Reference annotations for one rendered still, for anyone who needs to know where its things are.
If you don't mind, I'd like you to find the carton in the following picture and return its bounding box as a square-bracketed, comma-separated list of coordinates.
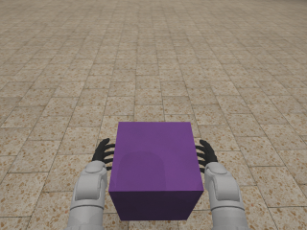
[108, 122, 204, 221]

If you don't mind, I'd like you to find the left robot hand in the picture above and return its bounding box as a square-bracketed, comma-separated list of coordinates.
[91, 138, 115, 171]

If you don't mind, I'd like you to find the right robot forearm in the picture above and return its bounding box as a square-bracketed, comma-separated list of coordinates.
[204, 162, 252, 230]

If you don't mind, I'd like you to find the right robot hand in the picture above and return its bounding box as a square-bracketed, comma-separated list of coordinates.
[195, 139, 218, 173]

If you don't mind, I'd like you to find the left robot forearm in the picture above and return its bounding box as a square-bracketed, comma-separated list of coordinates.
[63, 160, 107, 230]

